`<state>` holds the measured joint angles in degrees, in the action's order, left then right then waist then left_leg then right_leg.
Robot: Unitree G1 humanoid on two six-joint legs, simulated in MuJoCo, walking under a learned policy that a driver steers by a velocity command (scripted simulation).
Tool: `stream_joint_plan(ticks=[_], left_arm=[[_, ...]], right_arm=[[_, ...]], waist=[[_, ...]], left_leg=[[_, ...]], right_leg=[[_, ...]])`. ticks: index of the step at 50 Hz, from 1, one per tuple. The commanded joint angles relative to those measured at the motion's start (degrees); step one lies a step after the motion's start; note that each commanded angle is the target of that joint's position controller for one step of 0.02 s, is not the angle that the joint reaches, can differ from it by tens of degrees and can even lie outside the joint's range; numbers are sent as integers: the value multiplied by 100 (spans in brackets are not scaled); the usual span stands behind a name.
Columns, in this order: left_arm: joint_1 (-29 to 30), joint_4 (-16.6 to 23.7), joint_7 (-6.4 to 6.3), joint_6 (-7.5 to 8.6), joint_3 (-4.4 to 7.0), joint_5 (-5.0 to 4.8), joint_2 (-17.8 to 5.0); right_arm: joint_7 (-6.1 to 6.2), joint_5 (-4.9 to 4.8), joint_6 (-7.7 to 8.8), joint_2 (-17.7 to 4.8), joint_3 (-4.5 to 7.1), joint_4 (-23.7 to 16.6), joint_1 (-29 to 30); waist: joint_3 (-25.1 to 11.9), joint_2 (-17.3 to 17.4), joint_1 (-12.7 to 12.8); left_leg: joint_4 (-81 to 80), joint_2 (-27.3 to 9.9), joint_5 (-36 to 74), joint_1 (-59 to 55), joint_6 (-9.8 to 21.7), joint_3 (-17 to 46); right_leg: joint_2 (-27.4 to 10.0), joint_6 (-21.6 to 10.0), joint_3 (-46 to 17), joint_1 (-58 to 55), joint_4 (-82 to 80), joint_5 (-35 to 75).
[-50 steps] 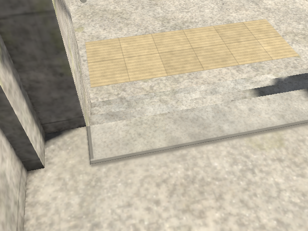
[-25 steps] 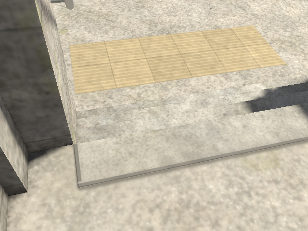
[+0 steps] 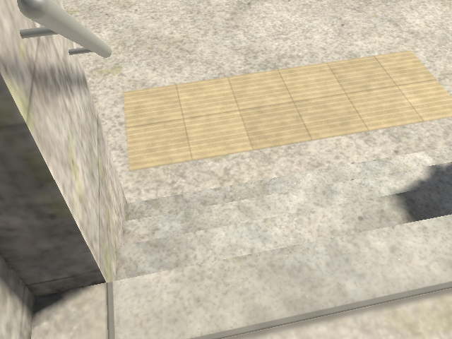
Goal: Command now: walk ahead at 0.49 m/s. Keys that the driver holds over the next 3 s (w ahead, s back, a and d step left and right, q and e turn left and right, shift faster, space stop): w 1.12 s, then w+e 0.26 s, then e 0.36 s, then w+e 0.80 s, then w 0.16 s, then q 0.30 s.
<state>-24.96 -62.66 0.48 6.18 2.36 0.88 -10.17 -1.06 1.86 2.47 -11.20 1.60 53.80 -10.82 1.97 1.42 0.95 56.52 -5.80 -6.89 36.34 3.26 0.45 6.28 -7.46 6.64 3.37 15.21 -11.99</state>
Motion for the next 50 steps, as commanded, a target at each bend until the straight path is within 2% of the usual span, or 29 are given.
stream_joint_plan(ticks=[1,8,10,12,13,14,15,16,18,19,20,24,26,27,29,31,32,33,36,38,39,40,41,42,44,45,46,49,50], left_arm=[[-107,211,-25,80,67,-27,-631],[-577,-50,-174,-7,-28,100,-645],[-404,-54,-215,-18,-30,129,-763],[-174,-26,-239,-46,2,126,-912],[82,31,-196,-75,6,51,-991],[115,203,-158,-64,-47,1,-805],[-756,133,-66,-52,-79,-139,-396],[-205,168,-97,-51,27,38,-918],[546,432,-12,29,35,14,-772],[619,501,3,-19,33,40,-668],[498,457,37,-111,-9,108,-488],[947,750,71,-345,-43,140,-362],[1457,965,81,-356,-65,164,-352],[1739,1067,61,-379,-109,79,-299],[2130,1196,57,-385,-145,43,-284],[2259,1253,43,-396,-132,30,-365],[2455,1316,-15,-358,-95,36,-462],[2590,1400,-48,-337,-88,49,-468],[2444,1440,-25,-341,-36,71,-502],[1354,1090,-42,-256,58,84,-549],[191,727,-87,-173,182,115,-838],[-534,771,-116,-178,352,130,-1460],[-319,793,-7,-343,354,-80,-1373],[197,882,16,-385,278,-121,-1152],[782,969,-1,-266,157,24,-736],[894,972,-11,-188,96,11,-506],[672,910,-12,-106,84,43,-488],[424,869,-6,15,115,-42,-695],[340,820,-32,-24,126,-50,-816]], right_arm=[[-29,-51,-16,-254,22,-320,340],[8,-108,51,-253,-27,-558,1298],[55,-97,82,-351,10,-481,982],[128,-75,155,-566,118,-124,-139],[147,11,189,-609,179,169,-1099],[191,141,207,-1111,324,335,-2055],[142,122,125,-1219,342,288,-1853],[68,-47,92,-1019,330,211,-1255],[48,-34,120,-320,142,161,-618],[99,-42,158,-94,48,220,-651],[141,-52,205,-42,6,279,-731],[159,-94,394,-431,43,379,-1210],[158,-148,375,-367,-9,400,-1452],[176,-190,386,-441,17,405,-1502],[184,-214,399,-499,24,435,-1728],[175,-185,357,-570,59,458,-1860],[192,-116,347,-785,129,468,-1885],[212,-86,326,-749,131,507,-1956],[329,-94,231,-707,129,560,-2040],[380,-93,149,-819,151,509,-1779],[360,-115,135,-764,116,423,-1710],[229,-350,134,-357,31,234,-2200],[188,-235,121,-674,145,303,-2091],[211,-154,119,-780,209,137,-1520],[183,-237,127,-673,221,-37,-1175],[125,-161,37,-509,207,79,-1462],[138,-107,-72,-393,199,109,-1586],[155,-84,-267,-388,219,-191,-1008],[103,-11,-290,-347,183,-290,-678]], waist=[[414,-383,-43],[449,-569,255],[245,-665,59],[-224,-752,-432],[-643,-572,-939],[-1350,122,-1210],[-1996,1313,-629],[-1284,260,-586],[-25,-210,-290],[159,-207,-138],[179,-102,-21],[313,85,63],[461,201,-26],[489,322,-89],[459,269,-217],[437,278,-259],[537,235,-391],[556,240,-418],[391,267,-354],[-186,89,137],[-850,-161,542],[-1812,-1254,569],[-1868,-1286,598],[-812,-704,489],[-6,-263,97],[46,-455,-137],[74,-506,-218],[153,-513,-331],[162,-424,-282]], left_leg=[[-865,82,717,127,-150,-286],[-2272,509,622,-134,83,-685],[-2403,766,51,-706,298,-793],[-2680,1014,-357,-1800,516,-778],[-3135,814,130,-2989,669,-549],[-3224,-491,56,-4375,1033,896],[-3807,-1854,-179,-5596,1999,3742],[-4064,-1519,-744,-4952,1873,3237],[-4552,-1049,-771,-3496,1466,1959],[-4673,-842,-488,-3094,1235,1644],[-4731,-652,-185,-2829,1087,1327],[-4874,-453,608,-2466,1012,662],[-4884,-318,604,-2391,923,509],[-4888,-221,735,-2356,889,385],[-4839,-242,987,-2461,825,307],[-4731,-346,1078,-2763,821,302],[-4710,-382,1280,-2888,837,260],[-4610,-472,1457,-3119,866,283],[-4009,-814,2645,-4042,902,375],[-2722,-613,3907,-4032,701,74],[-1460,-351,3073,-3247,532,-108],[824,421,383,-1319,173,-456],[2063,996,-2394,-69,167,-94],[2416,626,-2046,468,249,238],[1569,234,-1265,-41,267,428],[1017,158,-1111,-583,183,421],[774,199,-1078,-818,131,361],[-58,240,-602,-847,51,176],[-411,277,-313,-769,2,133]], right_leg=[[-1463,-41,-927,231,-800,2313],[-1608,-67,-748,-909,-229,4143],[-1689,-69,-693,-1079,314,5517],[-1688,-33,-692,-1057,1490,6320],[-1548,-59,-573,-502,2648,5617],[-1131,-8,-340,652,4591,3198],[37,213,-429,2689,6670,-1859],[-372,67,-1102,3305,6699,-1439],[-812,102,-1068,3384,5959,-638],[-939,163,-1137,3191,5566,-431],[-970,261,-1087,2929,5338,-301],[-1070,573,-791,3062,4348,161],[-1099,680,-630,3116,3541,621],[-1056,701,-502,3024,3075,834],[-947,667,-356,2793,2499,1247],[-937,588,-353,2745,2206,1341],[-917,563,-281,2788,2092,1293],[-913,516,-298,2844,1989,1135],[-779,248,-323,2822,1665,432],[-466,12,-151,1407,1079,338],[-807,-194,-565,-178,1001,508],[-2458,-792,-2885,-2112,870,-296],[-2882,-1155,-4327,-2215,133,-965],[-2715,-1020,-3620,-1382,-14,-1209],[-2283,-564,-2445,154,-387,-287],[-2043,-365,-1967,654,-547,-49],[-1949,-310,-1791,871,-612,245],[-1700,-374,-1343,1073,-725,958],[-1649,-305,-1205,952,-692,1536]])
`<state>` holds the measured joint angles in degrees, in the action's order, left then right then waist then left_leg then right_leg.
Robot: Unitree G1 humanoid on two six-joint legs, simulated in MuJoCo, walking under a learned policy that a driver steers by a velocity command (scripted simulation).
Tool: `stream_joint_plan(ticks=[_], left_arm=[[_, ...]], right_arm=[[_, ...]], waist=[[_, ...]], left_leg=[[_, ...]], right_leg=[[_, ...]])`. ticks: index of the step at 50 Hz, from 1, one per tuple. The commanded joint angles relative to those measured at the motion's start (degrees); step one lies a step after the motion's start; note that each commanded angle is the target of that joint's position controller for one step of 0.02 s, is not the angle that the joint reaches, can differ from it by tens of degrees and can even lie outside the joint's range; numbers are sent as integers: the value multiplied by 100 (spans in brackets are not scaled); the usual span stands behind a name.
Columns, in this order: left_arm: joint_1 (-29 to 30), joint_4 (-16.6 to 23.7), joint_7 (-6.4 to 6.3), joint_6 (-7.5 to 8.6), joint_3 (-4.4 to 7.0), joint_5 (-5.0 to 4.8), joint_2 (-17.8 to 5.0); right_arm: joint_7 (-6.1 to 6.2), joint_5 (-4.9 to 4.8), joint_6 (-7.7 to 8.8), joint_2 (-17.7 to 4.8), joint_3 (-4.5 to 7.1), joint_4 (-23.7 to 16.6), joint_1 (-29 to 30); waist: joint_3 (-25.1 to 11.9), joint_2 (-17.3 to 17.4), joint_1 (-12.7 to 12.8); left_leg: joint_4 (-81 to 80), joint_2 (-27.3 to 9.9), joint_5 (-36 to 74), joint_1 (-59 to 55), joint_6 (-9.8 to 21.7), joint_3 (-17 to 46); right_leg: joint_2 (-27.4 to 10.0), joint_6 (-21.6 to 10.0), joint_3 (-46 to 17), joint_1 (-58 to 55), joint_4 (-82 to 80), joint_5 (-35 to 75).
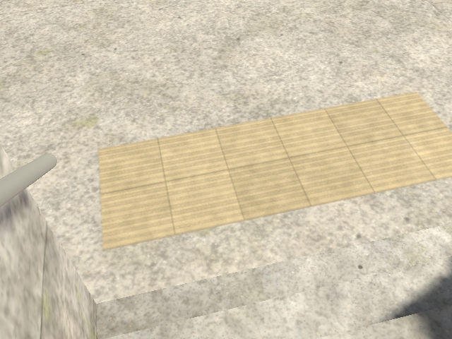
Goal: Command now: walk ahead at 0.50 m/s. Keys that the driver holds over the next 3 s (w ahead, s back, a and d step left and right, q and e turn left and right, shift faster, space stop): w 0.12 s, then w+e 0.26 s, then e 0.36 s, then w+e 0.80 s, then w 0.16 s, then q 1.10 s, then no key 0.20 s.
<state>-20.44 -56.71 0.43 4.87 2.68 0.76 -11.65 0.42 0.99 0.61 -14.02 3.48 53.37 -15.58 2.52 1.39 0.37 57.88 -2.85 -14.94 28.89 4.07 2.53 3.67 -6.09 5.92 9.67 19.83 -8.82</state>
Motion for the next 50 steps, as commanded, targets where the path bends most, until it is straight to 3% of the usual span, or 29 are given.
stream_joint_plan(ticks=[1,4,8,13,15,16,17,18,19,20,21,22,23,26,28,31,33,35,38,39,40,41,42,43,44,45,46,48,50], left_arm=[[-176,180,-28,88,118,-64,-729],[-665,67,-37,37,92,55,-726],[-1103,18,-20,-57,-1,50,-565],[-1172,231,-112,-130,54,80,-825],[-407,381,-120,-79,33,-56,-881],[8,414,-117,-38,89,-184,-1040],[480,494,-154,12,100,-245,-842],[-35,615,-213,56,-2,-175,-201],[-492,351,-314,-18,95,-107,-429],[-836,328,-348,-184,88,-22,-377],[-347,389,-377,-338,177,43,-659],[36,501,-339,-480,245,29,-723],[180,541,-290,-677,178,144,-490],[474,650,-164,-975,215,203,-350],[994,854,-107,-952,198,223,-303],[2279,1437,-112,-786,194,266,-327],[1862,1263,27,-720,165,63,-376],[1367,1057,238,-748,128,-142,-225],[376,627,118,-850,238,62,-666],[-286,390,13,-778,298,192,-772],[-930,154,-103,-744,449,280,-1051],[-945,116,-107,-602,489,222,-1637],[-471,408,-12,-508,371,53,-1894],[-81,567,98,-478,372,-207,-1525],[251,678,73,-473,390,-346,-1534],[365,640,-21,-424,319,-232,-1185],[237,804,-79,-355,210,-110,-1006],[-49,681,-130,-314,117,-18,-778],[-54,709,-205,-332,211,108,-985]], right_arm=[[-81,152,-116,26,-50,-443,52],[-29,115,-164,-123,-14,-86,-508],[-2,129,-247,-319,31,-309,280],[0,175,-188,-293,-5,-211,142],[71,69,-119,-304,26,150,-874],[74,112,-65,-310,72,471,-2074],[69,175,21,-762,222,731,-3091],[-15,107,140,-1073,193,480,-2442],[-90,-60,214,-773,82,208,-1691],[-90,-102,273,-1088,193,209,-1513],[-82,-116,353,-691,90,63,-965],[-45,-41,446,-430,-30,-144,-449],[25,-38,475,-554,35,12,-625],[120,10,548,-642,58,127,-1204],[138,-51,584,-419,-10,193,-1480],[144,51,698,-366,-59,219,-2090],[175,94,711,-384,-52,-166,-1208],[158,-49,760,-470,-25,-311,-737],[252,-58,515,-468,63,-203,-1238],[287,-113,353,-631,141,-178,-1237],[283,-189,174,-760,253,-216,-931],[193,41,182,-336,162,-482,-775],[105,74,228,178,0,-919,-1648],[123,257,199,-284,50,-781,-1689],[166,361,134,-317,2,-953,-1539],[169,498,91,-371,2,-768,-1114],[149,369,-24,-704,52,-1013,-348],[144,286,-244,-557,35,-1118,229],[148,228,-310,-358,-26,-1016,260]], waist=[[153,-407,-199],[-369,-581,-197],[31,-409,-24],[14,-537,-104],[-220,-575,-702],[-462,-521,-1341],[-361,385,-1892],[-45,1091,-959],[481,-215,-334],[268,644,-63],[854,230,55],[1072,344,198],[1002,472,168],[543,245,156],[593,452,-11],[706,476,-523],[295,-239,-50],[4,63,188],[-251,-58,373],[-302,213,730],[-376,-281,1266],[-59,-1229,1054],[-1012,-1646,-112],[-1376,-552,1],[-1407,-679,-252],[-1277,-444,-172],[-721,-23,-81],[-304,94,-79],[-443,34,-112]], left_leg=[[-878,62,922,-244,-121,-277],[-117,70,1696,-185,-48,-358],[-41,-133,1162,811,3,-251],[-278,80,588,77,35,-528],[-722,437,180,-1954,11,-793],[-1315,480,660,-3209,-19,-866],[-2580,-117,1372,-3808,239,-303],[-3434,-1672,2939,-3626,614,1862],[-3356,-1796,4537,-3065,643,1497],[-3644,-2380,2984,-2729,1170,2018],[-3828,-2279,2201,-1908,1203,1871],[-3832,-2040,2327,-1428,1067,1346],[-3666,-1759,2502,-1192,746,656],[-3000,-1313,2444,-1092,333,-318],[-2664,-1219,1645,-1585,52,-428],[-2415,-1268,613,-2281,-9,-376],[-1803,-870,-1129,-658,-164,-1140],[-1277,-787,-1706,157,-158,-1424],[836,-770,268,-1422,-159,-1563],[2155,-727,1221,-1395,-120,-1520],[4721,-244,-88,-896,-121,-1517],[6464,386,-3699,921,-30,-1275],[6457,91,-3117,2632,-120,-276],[5732,-267,-2018,2500,-216,-96],[4943,-254,-1215,2547,-303,18],[4435,-369,-901,2689,-443,226],[3648,-347,-385,2570,-588,215],[2397,-386,-234,2080,-947,262],[2079,-202,563,1474,-1086,88]], right_leg=[[-1266,-356,-845,546,-1028,2011],[-1538,-452,-923,-8,-595,2604],[-1675,-726,-1433,-505,-391,1660],[-1654,-954,-1502,-308,544,3485],[-1214,-733,-951,857,1773,4900],[-1028,-629,-934,1662,3048,4735],[-273,-315,-720,2490,5337,2631],[336,-133,-1039,3514,6495,-1384],[80,-97,-1559,3599,6500,-1326],[-111,44,-1357,3704,6449,-1587],[-424,187,-1477,3705,6045,-1333],[-427,279,-1448,3571,5647,-1080],[-375,324,-1001,3292,5644,-753],[-258,95,-513,3130,5531,790],[-334,123,-699,3845,5198,1171],[-345,140,-522,4838,4020,1915],[-322,393,-252,2271,2189,4173],[-210,557,-175,429,1816,5084],[-332,426,4,-155,412,4751],[-371,200,-138,-881,-144,4268],[-727,-257,-731,-1505,-778,3939],[-970,-276,-738,-2081,577,5868],[-1963,-664,-2005,-3309,2483,8556],[-2202,-914,-2608,-2618,1796,6806],[-2375,-1388,-3113,-1612,968,2792],[-2412,-1579,-3900,-877,385,-275],[-2362,-1571,-4100,-55,54,-367],[-1930,-1353,-4006,959,21,-800],[-1566,-1032,-3702,1393,5,-117]])
Over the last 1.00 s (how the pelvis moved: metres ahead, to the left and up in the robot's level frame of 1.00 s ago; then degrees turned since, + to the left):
0.52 -0.05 0.00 -1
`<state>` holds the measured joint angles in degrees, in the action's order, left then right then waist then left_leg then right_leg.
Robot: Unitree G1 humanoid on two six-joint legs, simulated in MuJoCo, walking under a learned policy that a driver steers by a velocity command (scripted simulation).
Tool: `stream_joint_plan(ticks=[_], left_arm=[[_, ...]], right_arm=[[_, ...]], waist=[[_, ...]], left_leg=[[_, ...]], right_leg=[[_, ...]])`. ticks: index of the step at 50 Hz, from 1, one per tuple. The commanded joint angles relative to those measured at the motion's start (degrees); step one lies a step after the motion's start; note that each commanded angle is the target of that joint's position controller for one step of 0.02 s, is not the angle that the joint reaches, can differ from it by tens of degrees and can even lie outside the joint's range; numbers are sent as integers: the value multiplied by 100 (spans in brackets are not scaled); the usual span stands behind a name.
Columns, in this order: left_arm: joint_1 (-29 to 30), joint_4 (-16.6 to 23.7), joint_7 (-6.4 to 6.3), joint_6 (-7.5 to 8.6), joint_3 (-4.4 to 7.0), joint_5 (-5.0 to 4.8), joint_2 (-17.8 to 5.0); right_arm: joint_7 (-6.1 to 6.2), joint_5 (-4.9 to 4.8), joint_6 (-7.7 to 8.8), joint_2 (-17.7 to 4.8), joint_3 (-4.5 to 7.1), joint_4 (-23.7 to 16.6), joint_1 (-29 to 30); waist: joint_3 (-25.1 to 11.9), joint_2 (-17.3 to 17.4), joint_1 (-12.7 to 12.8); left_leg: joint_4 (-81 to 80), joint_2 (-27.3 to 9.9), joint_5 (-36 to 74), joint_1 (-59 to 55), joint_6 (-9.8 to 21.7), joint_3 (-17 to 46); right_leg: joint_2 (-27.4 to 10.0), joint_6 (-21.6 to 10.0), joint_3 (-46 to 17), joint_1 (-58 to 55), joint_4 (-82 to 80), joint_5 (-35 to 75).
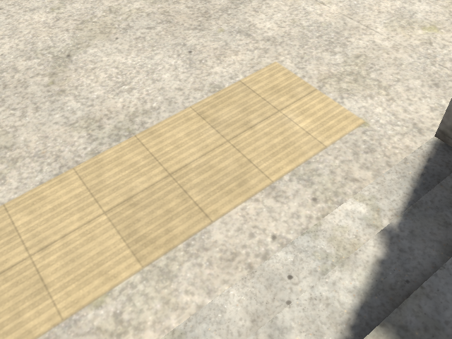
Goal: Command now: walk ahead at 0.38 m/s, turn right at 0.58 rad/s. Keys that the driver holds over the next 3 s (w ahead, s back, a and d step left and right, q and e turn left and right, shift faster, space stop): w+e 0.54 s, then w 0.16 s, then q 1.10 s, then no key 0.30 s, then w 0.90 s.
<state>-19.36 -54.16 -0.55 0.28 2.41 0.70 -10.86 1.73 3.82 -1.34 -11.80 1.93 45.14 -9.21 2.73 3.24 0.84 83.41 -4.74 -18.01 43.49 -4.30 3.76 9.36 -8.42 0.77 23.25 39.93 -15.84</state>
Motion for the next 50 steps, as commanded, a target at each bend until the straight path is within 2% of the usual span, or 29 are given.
stream_joint_plan(ticks=[1,5,9,11,15,18,22,23,25,26,27,28,29,30,31,32,33,34,35,36,37,39,42,43,44,47,48,49,50], left_arm=[[-182,405,-91,147,267,159,-1123],[-457,314,-88,209,295,-121,-906],[-488,506,-102,250,257,-85,-812],[-683,517,-130,273,239,9,-873],[-714,672,-143,273,213,-12,-1036],[-574,782,-237,139,130,84,-972],[-232,986,-329,-40,104,89,-1125],[-256,965,-383,-89,84,119,-1057],[-115,908,-470,-176,47,198,-1032],[-29,887,-455,-202,54,232,-1048],[-238,862,-348,-146,84,167,-977],[-153,847,-224,-87,29,125,-578],[-592,1104,-111,31,-78,-119,-112],[-916,878,-50,143,-29,-122,-311],[-621,787,-52,195,-20,14,-554],[381,576,-45,71,89,243,-773],[818,684,20,14,38,251,-638],[975,687,16,-12,-34,195,-423],[1088,646,28,-53,-92,168,-238],[991,440,-15,-69,-108,197,-155],[1294,619,46,28,-118,221,-326],[1533,524,73,145,-207,359,-114],[1632,364,54,90,-210,111,-93],[1983,456,18,55,-229,19,-147],[1476,193,-30,40,-146,54,-364],[688,-110,-176,182,-107,-51,-496],[440,-158,-215,213,-92,-99,-647],[21,-164,-221,153,-54,-129,-597],[-198,-26,-169,80,-94,-310,-380]], right_arm=[[21,-134,-109,-578,154,-46,-702],[-108,-99,-95,-778,269,-268,96],[-217,65,22,-563,200,-320,505],[-237,-3,48,-623,230,-401,614],[-291,-17,122,-731,253,-716,897],[-354,-183,160,-650,228,-793,821],[-315,-385,212,-641,231,-793,706],[-282,-513,201,-629,238,-712,528],[-163,-688,235,-632,303,-441,-150],[-107,-635,179,-662,366,-273,-679],[-84,-511,150,-722,425,-10,-1274],[-134,-564,140,-606,381,188,-2186],[-277,-390,180,-743,251,289,-2326],[-360,-523,231,-1003,410,447,-2695],[-272,-528,340,-1554,606,594,-3085],[-192,-520,302,-640,356,582,-2522],[-114,-460,347,-690,269,660,-2648],[-184,-211,437,-380,105,855,-2463],[-190,-152,512,-397,69,840,-2169],[-202,-133,550,-215,1,925,-1954],[-200,-261,633,-174,-111,765,-1339],[-178,-434,705,-218,-122,863,-1300],[-116,-666,678,-332,-138,1259,-1990],[-90,-585,599,-297,-158,1309,-2193],[-87,-488,520,-278,-178,1390,-2427],[-38,-380,414,-442,-179,1160,-2159],[-12,-461,387,-241,-209,1075,-2637],[17,-556,283,45,-252,1109,-3054],[28,-518,145,-161,-153,967,-2792]], waist=[[-585,-579,-301],[-98,-465,-174],[-110,-873,41],[-48,-819,190],[6,-1165,279],[-136,-1354,248],[-35,-1107,319],[7,-1078,403],[120,-637,138],[95,-285,-125],[-329,618,-267],[-881,1004,-711],[-1107,1825,-148],[-1610,2001,-275],[-1766,2373,-502],[-509,756,-530],[-26,1180,-566],[371,557,-185],[572,312,23],[474,55,132],[782,-342,429],[477,-104,337],[195,597,95],[324,698,-92],[112,869,75],[158,264,548],[-134,-447,193],[-909,-1271,277],[-1795,-1095,408]], left_leg=[[-367,41,1296,-280,-221,74],[-1933,138,2688,526,-39,374],[-2627,293,3045,278,40,374],[-2936,332,2953,339,44,518],[-3270,460,2700,-273,63,503],[-3650,518,2561,-1006,10,458],[-5089,375,2297,-1891,190,628],[-5754,314,2421,-2285,196,594],[-7442,-17,3957,-3489,270,463],[-7947,-89,4499,-4335,276,172],[-7658,-259,4383,-5540,307,153],[-5903,-570,4960,-6609,251,262],[-3599,-769,6509,-7100,-278,166],[-3711,-975,6452,-7381,-367,681],[-4954,-1666,3395,-7126,485,2193],[-5793,-1187,1458,-5885,282,2197],[-5839,-1541,2645,-5033,501,2732],[-5598,-1399,3700,-4194,644,2255],[-5612,-1226,2354,-3355,788,1872],[-5721,-947,1969,-2905,672,1706],[-5845,-304,2144,-1855,489,939],[-6193,6,3332,-715,664,485],[-6126,-252,5144,-2020,687,563],[-6065,-282,5752,-2675,631,631],[-5764,-442,6258,-3257,633,879],[-4248,-272,6807,-3256,571,784],[-3716,-146,5127,-2465,272,968],[-2287,429,452,-1450,92,609],[-1117,778,-2613,-1405,108,296]], right_leg=[[-2088,-636,-3173,60,-1950,1120],[-1504,-371,-3064,-486,-1594,-1268],[-1304,-598,-3291,-583,-1223,-1769],[-1262,-777,-3516,-806,-906,-1603],[-1122,-941,-3596,-561,-430,-695],[-906,-881,-3438,-215,171,13],[-707,-767,-3425,61,918,89],[-536,-681,-3265,132,1120,98],[-207,-453,-2941,393,2081,56],[31,-328,-2470,856,3137,-233],[281,-125,-1730,1658,4609,-1935],[488,-41,-1086,2999,6885,-3374],[183,-4,-655,4371,8310,-3578],[-87,20,-577,4922,8840,-2973],[-236,233,-268,5429,8969,-2394],[-279,295,-388,5846,8922,-1645],[-509,424,-495,5654,8699,-1511],[-611,309,-880,5437,8386,-1184],[-530,310,-1066,5124,7761,-616],[-475,352,-891,4798,7584,-407],[-522,511,-643,3963,5252,475],[-655,556,465,1600,3122,2013],[-782,415,340,468,1282,2522],[-748,405,420,586,885,1970],[-806,247,95,311,1212,2134],[-734,263,-42,-1092,-459,2141],[-1482,70,-453,-2241,-581,4097],[-2693,-751,-1542,-3502,-298,6035],[-3289,-1254,-2183,-3508,-527,6151]])
Over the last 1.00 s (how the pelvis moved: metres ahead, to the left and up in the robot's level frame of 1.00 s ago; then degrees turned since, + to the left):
0.34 -0.06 -0.22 -25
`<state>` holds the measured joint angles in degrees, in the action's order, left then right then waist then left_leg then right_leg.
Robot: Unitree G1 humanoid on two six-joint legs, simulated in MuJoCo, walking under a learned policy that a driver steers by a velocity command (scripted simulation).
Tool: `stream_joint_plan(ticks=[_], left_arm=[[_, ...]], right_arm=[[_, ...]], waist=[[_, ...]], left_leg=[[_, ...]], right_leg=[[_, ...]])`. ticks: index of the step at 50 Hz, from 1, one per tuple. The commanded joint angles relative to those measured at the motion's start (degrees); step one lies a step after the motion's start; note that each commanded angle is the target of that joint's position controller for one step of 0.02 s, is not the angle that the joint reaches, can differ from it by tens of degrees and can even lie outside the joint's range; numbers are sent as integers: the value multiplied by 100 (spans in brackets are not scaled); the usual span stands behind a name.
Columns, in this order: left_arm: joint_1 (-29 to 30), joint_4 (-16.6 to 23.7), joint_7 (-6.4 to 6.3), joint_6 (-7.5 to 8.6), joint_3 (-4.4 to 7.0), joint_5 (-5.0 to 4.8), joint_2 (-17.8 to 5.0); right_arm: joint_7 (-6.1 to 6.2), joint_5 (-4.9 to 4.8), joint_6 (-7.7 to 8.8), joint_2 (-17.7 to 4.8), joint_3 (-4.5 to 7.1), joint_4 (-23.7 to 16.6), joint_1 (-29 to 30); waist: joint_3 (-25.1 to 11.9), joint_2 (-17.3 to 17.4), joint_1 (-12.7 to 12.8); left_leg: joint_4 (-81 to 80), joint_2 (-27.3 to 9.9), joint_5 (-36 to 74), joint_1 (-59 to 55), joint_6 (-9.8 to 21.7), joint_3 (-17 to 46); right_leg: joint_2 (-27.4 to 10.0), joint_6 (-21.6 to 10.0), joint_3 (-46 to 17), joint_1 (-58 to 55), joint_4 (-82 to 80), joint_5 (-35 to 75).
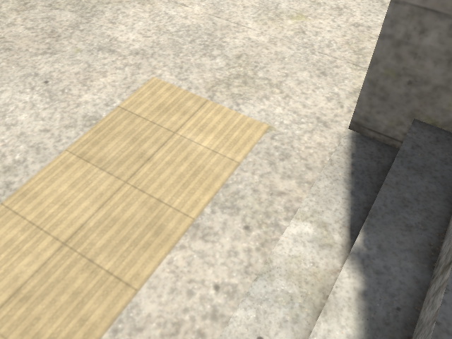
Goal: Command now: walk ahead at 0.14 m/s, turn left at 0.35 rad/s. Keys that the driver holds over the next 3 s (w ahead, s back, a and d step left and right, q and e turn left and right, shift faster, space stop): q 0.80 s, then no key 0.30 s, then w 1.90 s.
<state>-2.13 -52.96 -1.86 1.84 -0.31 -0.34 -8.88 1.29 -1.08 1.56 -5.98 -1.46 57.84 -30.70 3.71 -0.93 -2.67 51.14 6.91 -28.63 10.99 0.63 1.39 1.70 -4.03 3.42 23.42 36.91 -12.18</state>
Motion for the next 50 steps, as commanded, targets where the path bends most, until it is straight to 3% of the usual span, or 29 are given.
stream_joint_plan(ticks=[1,3,4,6,7,9,14,16,18,19,20,21,22,23,24,25,26,27,28,30,32,33,34,35,39,43,48,49,50], left_arm=[[-1342,71,1,-69,220,-131,-749],[-481,303,-27,-44,279,50,-738],[-433,318,-26,2,308,122,-809],[-463,475,-31,88,389,190,-1033],[-553,437,-27,73,400,140,-1035],[-872,358,-148,112,458,92,-1151],[-604,603,-155,67,426,301,-1202],[-432,759,-163,-14,409,338,-1185],[-583,761,-216,-174,449,316,-1235],[-614,727,-267,-282,487,269,-1348],[-682,731,-337,-348,472,341,-1330],[-962,615,-398,-379,543,320,-1334],[-440,810,-370,-552,457,349,-777],[-301,1422,-287,-606,303,300,-192],[-149,1652,-325,-519,285,209,-276],[374,1865,-418,-402,182,344,-241],[841,1602,-506,-401,293,523,-621],[808,1737,-406,-356,269,568,-508],[646,1750,-316,-319,267,531,-706],[401,1539,-267,-455,217,457,-602],[501,1636,-321,-569,129,522,-427],[513,1755,-333,-601,92,473,-376],[842,1892,-336,-631,58,458,-277],[981,2014,-321,-640,20,453,-214],[1168,2255,-357,-648,-13,402,-145],[1434,2547,-250,-666,-125,322,58],[1167,2611,-98,-635,-118,355,-151],[1275,2664,-82,-601,-32,235,-357],[1278,2795,-75,-568,-22,217,-461]], right_arm=[[32,103,-202,-984,285,-528,-186],[-112,245,-389,-710,211,-860,360],[-156,238,-492,-902,329,-996,623],[-126,259,-664,-1073,435,-1277,787],[-166,212,-728,-944,411,-1377,799],[-112,266,-840,-1275,530,-1959,1897],[-194,245,-893,-1334,571,-2507,2444],[-231,97,-897,-1434,570,-2444,2326],[-232,-105,-789,-1393,526,-2149,2013],[-253,-175,-746,-1311,514,-1975,1700],[-304,-293,-688,-1237,506,-1687,1120],[-419,-61,-576,-1298,569,-1244,391],[-545,82,-433,-1471,516,-938,-343],[-638,54,-281,-2037,484,-926,-14],[-632,-102,-286,-2560,796,-1156,151],[-527,-69,-274,-3099,997,-1467,525],[-341,61,-330,-2583,870,-1575,1441],[-116,122,-315,-2353,686,-1681,1618],[8,269,-347,-1986,513,-1717,2050],[-6,247,-316,-1770,472,-1669,2219],[-53,180,-229,-1768,519,-1474,1655],[-78,177,-213,-1541,442,-1375,1362],[-44,201,-229,-1215,342,-1199,906],[-18,208,-208,-1133,283,-1175,758],[34,228,-213,-1206,341,-1215,411],[151,229,-201,-1237,339,-1407,339],[118,150,-165,-1266,390,-1495,478],[47,168,-115,-1556,497,-1607,338],[25,185,-77,-1659,555,-1668,483]], waist=[[-1444,-150,565],[-796,-274,241],[-510,-376,168],[-749,-270,113],[-666,-157,-32],[-657,-468,328],[-557,-777,228],[-437,-787,157],[-363,-910,222],[-275,-852,69],[-70,-463,-273],[-306,640,-625],[139,1717,-841],[325,2679,28],[-508,2962,-188],[-1037,2991,-556],[-532,2045,-611],[-343,2334,-288],[-258,1447,211],[-305,707,407],[-434,418,279],[-295,278,270],[-151,444,-24],[-99,381,-62],[-171,527,-251],[-310,554,-344],[-335,728,-245],[-464,732,-461],[-378,852,-367]], left_leg=[[2329,-530,-1218,1987,-300,498],[2143,-648,-20,1189,-97,142],[2300,-640,986,1141,-85,147],[3159,-584,1218,1364,-58,229],[2774,-523,1784,1451,-14,115],[3145,-744,1931,2452,-15,687],[1652,-986,3159,2292,-46,747],[-82,-910,3455,1182,-126,308],[-1550,-855,3929,285,-149,-210],[-2350,-852,4288,-519,-132,-518],[-3317,-835,4750,-1313,-103,-711],[-3500,-930,4043,-2068,37,-336],[-2472,-1240,4897,-1957,-37,321],[-714,-1601,8636,-1015,-510,494],[-1020,-2009,7562,-1355,-350,1304],[-2342,-2659,3515,-1174,154,3190],[-3075,-2358,552,-937,-11,3297],[-3185,-2525,522,-274,336,4036],[-2883,-2362,369,280,578,3702],[-2660,-2051,903,649,1046,3230],[-2412,-1918,2242,101,1319,3117],[-2195,-1610,2039,81,1223,2821],[-2251,-1555,1892,94,1208,2846],[-2245,-1544,1884,114,1216,2998],[-2282,-1504,2162,-230,1514,3231],[-2451,-1503,1420,-381,1825,3357],[-2873,-1394,637,-224,1782,3228],[-3106,-1472,1243,-398,1946,3261],[-2987,-1588,1614,-585,1980,3288]], right_leg=[[-2317,-1680,-2039,-2586,-643,4738],[-2166,-1404,-1357,-469,-1369,2855],[-1863,-1343,-972,160,-1058,2254],[-2109,-1375,-1090,268,-808,2104],[-2031,-1208,-808,462,-619,1615],[-2372,-1087,-1370,-87,-538,460],[-2511,-273,-1249,738,635,-1960],[-2149,176,-553,1517,1284,-2363],[-1997,298,-15,1617,1833,-2141],[-1844,303,251,1915,2102,-2053],[-1650,252,572,2285,2606,-1842],[-1294,180,933,2473,4355,-1951],[-692,149,904,3870,7198,-3554],[-494,117,635,4919,9044,-3673],[-492,116,358,5568,9648,-3238],[-468,292,-38,6186,9997,-2737],[-440,368,-232,6655,10150,-1715],[-507,427,-638,6332,9909,-1304],[-534,541,-954,5754,9237,-374],[-139,649,-658,5288,9537,-437],[15,606,-544,5525,9715,-879],[59,674,-462,5618,9001,-562],[155,751,-340,5805,9112,-579],[183,805,-379,5838,8944,-594],[256,896,-366,5850,8766,-914],[270,1104,-460,5643,8312,-768],[-38,1049,-631,4503,7379,-517],[122,941,-271,4341,8124,-1014],[-54,826,-501,4387,7990,-1281]])
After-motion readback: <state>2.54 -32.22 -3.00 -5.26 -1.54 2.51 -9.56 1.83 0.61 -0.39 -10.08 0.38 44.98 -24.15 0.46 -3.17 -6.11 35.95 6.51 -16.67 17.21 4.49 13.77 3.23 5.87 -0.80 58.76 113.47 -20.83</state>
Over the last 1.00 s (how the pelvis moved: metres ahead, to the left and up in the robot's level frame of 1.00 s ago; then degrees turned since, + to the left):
0.37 0.13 -0.18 -18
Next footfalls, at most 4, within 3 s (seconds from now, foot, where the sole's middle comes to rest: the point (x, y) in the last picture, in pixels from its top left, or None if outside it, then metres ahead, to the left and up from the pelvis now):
0.42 left None -0.01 0.25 -0.94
1.12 right None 0.10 -0.01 -0.75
1.62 left None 0.15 0.17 -0.94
2.06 right None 0.60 0.23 -1.13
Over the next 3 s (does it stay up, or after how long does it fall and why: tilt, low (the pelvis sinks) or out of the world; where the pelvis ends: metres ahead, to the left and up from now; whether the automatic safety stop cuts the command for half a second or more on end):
stays up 0.91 0.46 -0.37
